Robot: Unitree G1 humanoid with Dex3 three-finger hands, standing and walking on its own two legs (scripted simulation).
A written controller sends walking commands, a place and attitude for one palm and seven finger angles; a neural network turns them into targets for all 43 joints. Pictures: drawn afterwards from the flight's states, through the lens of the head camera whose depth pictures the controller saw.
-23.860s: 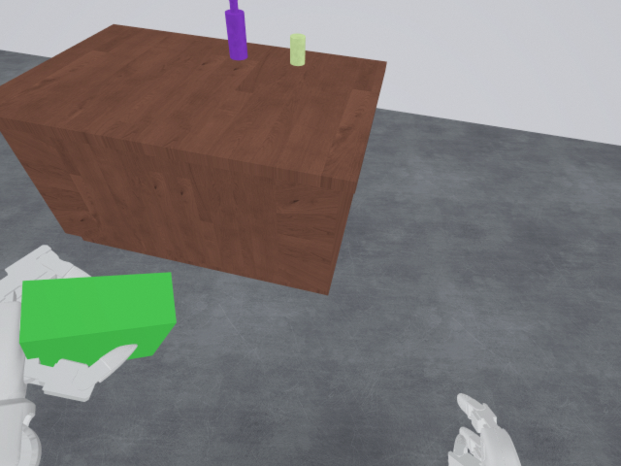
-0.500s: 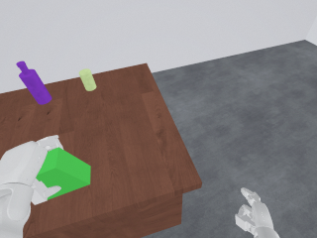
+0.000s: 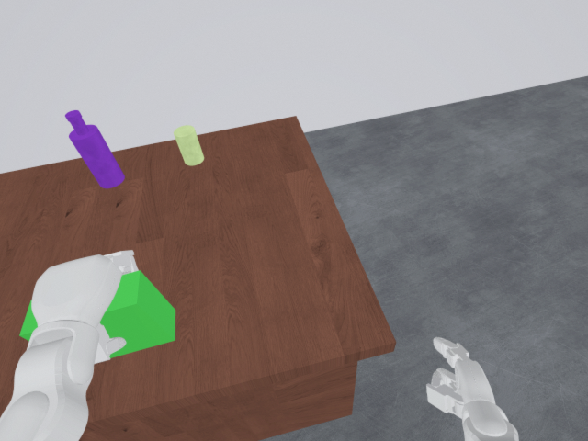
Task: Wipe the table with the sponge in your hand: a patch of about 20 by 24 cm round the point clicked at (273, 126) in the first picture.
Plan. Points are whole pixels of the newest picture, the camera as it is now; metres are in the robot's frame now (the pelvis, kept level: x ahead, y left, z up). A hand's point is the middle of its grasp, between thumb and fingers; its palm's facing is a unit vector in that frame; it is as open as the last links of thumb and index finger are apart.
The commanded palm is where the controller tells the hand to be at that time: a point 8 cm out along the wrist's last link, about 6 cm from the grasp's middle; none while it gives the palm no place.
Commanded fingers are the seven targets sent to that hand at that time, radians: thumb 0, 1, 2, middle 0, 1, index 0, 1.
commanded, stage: turn the palm down, sponge in hand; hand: left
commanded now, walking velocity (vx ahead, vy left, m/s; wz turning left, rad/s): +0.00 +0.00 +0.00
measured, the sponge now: (114, 326) +0.22 +0.29 +0.05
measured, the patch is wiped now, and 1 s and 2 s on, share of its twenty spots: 0.00 0.00 0.00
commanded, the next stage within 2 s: move the sponge above the wiping area in 0.34 s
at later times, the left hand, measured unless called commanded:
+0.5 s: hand (117, 309) +0.22 +0.27 +0.09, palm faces +0.00 -0.08 -1.00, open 9.0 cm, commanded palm +0.20 +0.27 +0.15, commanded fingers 0.00 0.10 1.30 -1.20 -1.60 -1.20 -1.60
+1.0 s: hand (134, 306) +0.24 +0.27 +0.07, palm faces -0.03 -0.07 -1.00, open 9.0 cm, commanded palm +0.22 +0.27 +0.13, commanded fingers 0.00 0.10 1.30 -1.20 -1.60 -1.20 -1.60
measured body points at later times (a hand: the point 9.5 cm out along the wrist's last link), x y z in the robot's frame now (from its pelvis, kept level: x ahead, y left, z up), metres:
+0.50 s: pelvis +0.00 -0.01 +0.00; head +0.01 -0.05 +0.45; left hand +0.22 +0.27 +0.14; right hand +0.25 -0.21 -0.09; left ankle +0.02 +0.09 -0.74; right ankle -0.01 -0.10 -0.74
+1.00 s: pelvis +0.00 -0.01 +0.00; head +0.01 -0.06 +0.45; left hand +0.24 +0.27 +0.12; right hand +0.24 -0.23 -0.09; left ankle +0.02 +0.09 -0.74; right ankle -0.01 -0.10 -0.74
